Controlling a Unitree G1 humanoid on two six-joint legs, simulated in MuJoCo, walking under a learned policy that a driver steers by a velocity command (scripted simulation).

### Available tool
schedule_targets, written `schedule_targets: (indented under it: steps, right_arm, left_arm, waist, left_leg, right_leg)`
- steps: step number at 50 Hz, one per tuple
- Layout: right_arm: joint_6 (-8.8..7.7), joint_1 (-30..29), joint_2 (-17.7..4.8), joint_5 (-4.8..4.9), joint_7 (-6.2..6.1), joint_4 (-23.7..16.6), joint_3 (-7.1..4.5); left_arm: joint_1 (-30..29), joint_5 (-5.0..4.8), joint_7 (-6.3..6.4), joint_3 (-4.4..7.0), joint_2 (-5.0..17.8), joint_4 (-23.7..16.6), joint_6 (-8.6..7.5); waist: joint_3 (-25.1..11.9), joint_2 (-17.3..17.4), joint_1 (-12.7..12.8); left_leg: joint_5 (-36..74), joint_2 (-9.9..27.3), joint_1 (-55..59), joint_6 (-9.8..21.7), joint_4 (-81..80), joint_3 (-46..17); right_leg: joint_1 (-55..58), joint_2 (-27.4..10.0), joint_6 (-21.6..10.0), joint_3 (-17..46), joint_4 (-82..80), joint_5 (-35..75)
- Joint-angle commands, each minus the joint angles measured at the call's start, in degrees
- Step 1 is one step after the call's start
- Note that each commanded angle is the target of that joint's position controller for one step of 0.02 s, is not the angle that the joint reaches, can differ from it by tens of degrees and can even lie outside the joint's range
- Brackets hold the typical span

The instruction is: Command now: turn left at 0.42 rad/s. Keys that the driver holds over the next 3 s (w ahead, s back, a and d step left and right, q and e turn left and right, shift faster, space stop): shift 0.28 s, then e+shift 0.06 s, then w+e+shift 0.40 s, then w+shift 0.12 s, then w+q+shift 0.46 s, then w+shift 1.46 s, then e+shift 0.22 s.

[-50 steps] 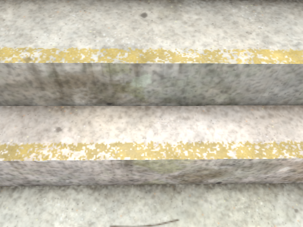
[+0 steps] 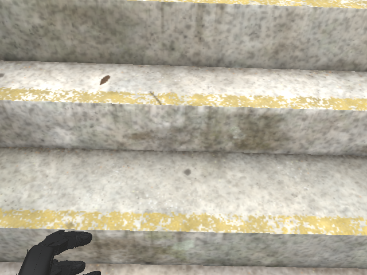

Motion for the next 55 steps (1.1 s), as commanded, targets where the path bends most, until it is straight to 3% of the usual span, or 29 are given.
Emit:
schedule_targets:
  steps: [1,3,4,5,6,9,11,15,16,17,18,20,23,25,28,29,32,34,39,41,42,43,44,45,47,49,50,52,55]
  right_arm:
    - [0.35,-6.81,-8.22,0.02,-0.02,-6.92,-2.32]
    - [2.76,-5.02,-6.43,0.85,2.09,-6.7,-2.42]
    - [2.96,-0.65,-2.72,1.41,3.64,-5.12,-2.03]
    - [2.78,8.63,1.09,-3.1,4.65,-7.42,-0.93]
    - [2.08,5.47,-4.32,-4.29,3.89,-3.15,-1.79]
    - [3.64,-6.29,-5.33,-1.31,0.74,-3.41,-1.0]
    - [3.22,-9.93,-3.77,-1.12,2.3,-3.13,-0.16]
    - [1.36,-7.57,-3.05,-3.62,8.11,1.15,-0.71]
    - [4.77,-0.39,1.95,0.79,3.27,2.95,-0.73]
    - [1.72,-10.61,-4.71,-3.29,6.29,0.35,-0.91]
    - [0.76,-6.22,-3.74,-4.24,6.02,-2.14,-1.16]
    - [0.73,-2.29,-10.67,-3.94,3.34,-0.17,-3.81]
    - [-1.73,-5.86,-7.5,-4.51,-0.86,0.02,-2.75]
    - [-2.58,-0.97,-4.55,-5.01,-2.69,2.25,-1.74]
    - [-0.54,0.2,-1.61,-5.42,-1.22,3.97,-0.92]
    - [-1.87,4.4,-9.89,-3.87,-0.85,4.57,-4.97]
    - [-2.88,0.78,-8.68,-4.26,-1.14,4.01,-5.53]
    - [-2.72,-8.47,-8.68,-4.97,-0.41,3.44,-5.48]
    - [-0.48,-9.81,-9.36,-4.16,1.2,4.3,-4.43]
    - [1.17,-9.45,-6.75,-3.4,2.36,4.71,-3.18]
    - [0.79,-14.68,-0.83,-3.67,2.96,1.44,-1.36]
    - [0.13,-12.44,2.1,-3.74,2.86,-4.24,-0.67]
    - [-0.55,-17.3,0.77,-3.92,2.46,-8.65,-0.99]
    - [-0.79,-25.79,0.47,-4.84,2.29,-11.97,-0.78]
    - [-0.28,-25.72,3.18,-4.79,1.59,-12.18,-0.1]
    - [1.51,-23.74,7.91,-2.88,1.29,-12.68,0.59]
    - [0.98,-34.64,8.34,-4.74,-0.01,-14.0,0.96]
    - [-0.04,-30.72,11.91,-3.9,1.09,-13.58,1.96]
    - [2.68,-38.14,10.41,-3.14,0.78,-17.9,2.52]
  left_arm:
    - [4.39,0.11,-3.5,-0.26,-1.18,-4.35,-0.28]
    - [7.46,-0.86,-4.24,-0.69,-1.22,-3.76,-0.4]
    - [8.16,-0.77,-4.03,-0.69,-0.59,-3.28,-1.2]
    - [-2.62,-3.0,-2.74,1.05,8.81,-8.04,-0.66]
    - [-4.77,-2.46,-1.24,1.46,8.03,-10.02,-1.57]
    - [-1.3,-2.91,0.45,-3.35,-0.74,-8.98,-1.27]
    - [3.81,-4.52,0.75,-4.63,-4.34,-7.24,-1.31]
    - [17.8,-6.8,-1.04,-0.19,6.86,-0.72,0.04]
    - [23.01,-3.96,3.43,2.64,5.89,3.89,0.8]
    - [17.73,-2.31,-1.71,0.22,3.43,0.65,-0.23]
    - [12.06,-4.08,-3.32,-0.02,2.71,-0.79,-0.36]
    - [8.52,-2.46,-2.25,0.13,3.66,-2.15,-2.44]
    - [15.23,-0.62,0.72,0.14,0.95,0.34,-4.65]
    - [8.46,-1.19,-0.13,-0.33,-0.5,-1.59,-3.87]
    - [4.2,-2.13,-2.28,-1.47,-2.7,-2.9,-2.9]
    - [11.66,-3.94,-2.25,1.34,1.61,-3.79,-1.1]
    - [8.4,-3.22,-2.74,2.27,2.13,-6.85,1.14]
    - [15.9,-2.96,-1.83,2.94,2.81,-6.69,2.99]
    - [24.08,-2.54,-0.01,2.91,3.9,-6.85,3.72]
    - [37.65,-1.45,0.25,3.77,4.36,-0.74,1.46]
    - [39.64,-1.33,-0.31,2.79,2.85,0.55,0.32]
    - [39.27,-2.72,0.78,2.97,7.85,-0.41,0.77]
    - [34.9,-1.35,2.04,3.93,10.78,-3.55,0.88]
    - [30.71,-0.99,1.93,3.74,10.57,-3.74,-0.12]
    - [29.61,-1.02,0.51,1.74,3.88,0.93,-2.91]
    - [29.47,-0.18,-0.33,0.19,-0.9,6.26,-4.9]
    - [45.52,-0.73,0.19,-0.39,-6.45,12.46,-4.8]
    - [52.74,0.27,2.29,0.68,-1.64,16.42,-4.41]
    - [45.46,-0.57,2.78,1.12,-2.18,15.98,-5.87]
  waist:
    - [2.33,6.48,6.67]
    - [3.11,2.76,6.68]
    - [3.0,-0.97,4.57]
    - [0.99,-18.34,-2.34]
    - [2.07,-7.63,1.57]
    - [-1.01,-3.05,4.34]
    - [-0.08,-2.91,5.97]
    - [3.72,-6.5,6.75]
    - [6.65,-13.36,6.02]
    - [8.29,-5.96,7.44]
    - [5.26,-9.96,2.44]
    - [7.43,-2.41,-0.35]
    - [0.11,10.22,2.52]
    - [-1.4,0.41,0.35]
    - [0.04,0.52,-0.11]
    - [0.25,1.3,2.26]
    - [1.24,5.96,4.03]
    - [1.6,9.68,11.08]
    - [9.03,6.2,13.69]
    - [4.96,-7.84,19.36]
    - [7.48,-12.54,19.15]
    - [4.66,-27.57,12.85]
    - [1.2,-23.45,13.5]
    - [10.93,-13.28,12.4]
    - [15.96,-3.57,8.2]
    - [16.64,-3.07,3.99]
    - [12.23,1.23,14.85]
    - [2.73,3.0,12.38]
    - [5.7,0.82,9.37]
  left_leg:
    - [-25.49,7.15,-6.66,6.35,-11.88,-9.72]
    - [-22.35,6.74,-1.88,6.4,-0.29,-7.88]
    - [-16.11,3.61,-5.65,1.28,14.07,-1.53]
    - [-18.83,1.57,-21.01,-6.81,21.58,4.58]
    - [-12.81,7.67,-25.2,-9.78,42.83,4.4]
    - [-4.11,8.38,-28.11,-11.59,56.31,9.09]
    - [-8.12,11.18,-21.92,-10.89,43.67,11.82]
    - [-11.24,9.31,6.87,-10.88,-7.93,26.63]
    - [-2.03,7.94,14.92,-3.87,-14.55,34.27]
    - [1.67,10.39,20.36,-3.21,-4.46,24.53]
    - [-3.62,13.34,24.07,-0.83,-7.36,22.1]
    - [-26.62,22.58,19.73,12.62,-17.5,7.47]
    - [-26.04,35.95,24.53,19.12,-32.06,-7.8]
    - [-24.2,38.14,34.42,14.46,-29.8,-5.52]
    - [-13.31,29.82,35.42,9.73,-28.92,16.65]
    - [-14.11,30.1,37.82,9.09,-30.32,15.24]
    - [-14.07,33.43,31.82,8.79,-34.76,20.06]
    - [-16.49,31.15,16.77,7.39,-36.08,28.8]
    - [-10.97,28.75,11.45,7.34,-23.49,33.51]
    - [21.22,24.12,8.24,7.97,12.09,36.58]
    - [-1.72,20.93,-12.5,5.81,33.83,31.95]
    - [-6.97,12.72,-27.74,2.41,50.21,25.58]
    - [-1.23,12.33,-37.62,0.38,64.27,21.33]
    - [5.78,17.14,-46.12,-0.3,72.3,21.15]
    - [8.48,16.73,-51.03,2.64,90.74,17.93]
    - [3.91,11.52,-50.95,6.15,100.77,12.42]
    - [-0.63,10.16,-61.01,8.35,104.21,16.96]
    - [-6.67,7.69,-67.89,10.47,101.05,18.31]
    - [-12.91,7.52,-54.18,9.3,80.57,25.36]
  right_leg:
    - [22.74,0.12,1.59,-5.24,-20.4,2.93]
    - [26.09,-2.84,-0.91,-3.62,-38.17,8.91]
    - [27.68,-8.94,-8.53,4.35,-37.4,11.77]
    - [30.87,-20.29,-26.49,33.02,-43.83,4.74]
    - [26.39,-24.44,-29.86,42.71,-46.47,-8.52]
    - [19.83,-14.92,-21.75,22.44,-45.62,-13.13]
    - [21.77,-10.89,-18.05,12.89,-45.24,-8.53]
    - [15.43,-4.18,-11.4,4.31,-44.39,-23.37]
    - [21.21,-4.22,-17.01,2.7,-41.85,-5.35]
    - [8.74,-8.3,-13.5,8.05,-46.03,-16.62]
    - [7.17,-11.11,-15.9,12.07,-44.32,-22.12]
    - [0.11,-8.21,-15.55,8.26,-37.76,-18.84]
    - [-0.67,-2.1,-10.9,-2.6,5.02,-2.46]
    - [-18.23,-4.27,-9.12,3.52,22.17,0.2]
    - [-16.88,-3.6,-11.69,-2.73,13.18,-4.69]
    - [-14.54,-5.54,-10.4,-6.69,10.11,4.74]
    - [-9.02,-7.47,-10.79,-7.86,7.52,5.53]
    - [7.21,-7.49,-13.44,-11.5,6.82,4.82]
    - [26.05,-5.91,-18.43,-16.38,-22.2,-0.28]
    - [42.68,3.97,-17.09,-19.76,-36.83,4.63]
    - [48.29,-1.84,-14.25,-6.95,-34.19,6.93]
    - [52.84,-11.07,-15.63,23.3,-45.93,13.05]
    - [55.03,-22.14,-19.8,45.2,-64.9,-17.38]
    - [47.42,-25.87,-20.75,42.37,-66.77,-26.46]
    - [36.86,-22.64,-16.17,24.83,-58.94,-11.34]
    - [28.17,-20.7,-12.41,9.32,-57.56,0.84]
    - [50.51,-14.66,-10.28,11.58,-49.44,23.52]
    - [70.26,-17.0,-9.54,5.73,-43.58,49.25]
    - [56.36,-16.17,-6.86,-4.98,-57.99,54.69]
Next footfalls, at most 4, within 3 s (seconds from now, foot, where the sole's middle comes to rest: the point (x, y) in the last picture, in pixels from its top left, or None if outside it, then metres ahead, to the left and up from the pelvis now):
0.06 right None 0.10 -0.17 -0.75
0.36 left None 0.09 0.08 -0.74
0.84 right None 0.16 -0.19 -0.75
1.30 left None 0.38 -0.11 -0.54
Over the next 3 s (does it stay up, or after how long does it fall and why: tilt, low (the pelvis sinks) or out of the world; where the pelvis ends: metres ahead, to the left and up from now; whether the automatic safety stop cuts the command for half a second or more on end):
stays up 1.35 -0.17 0.97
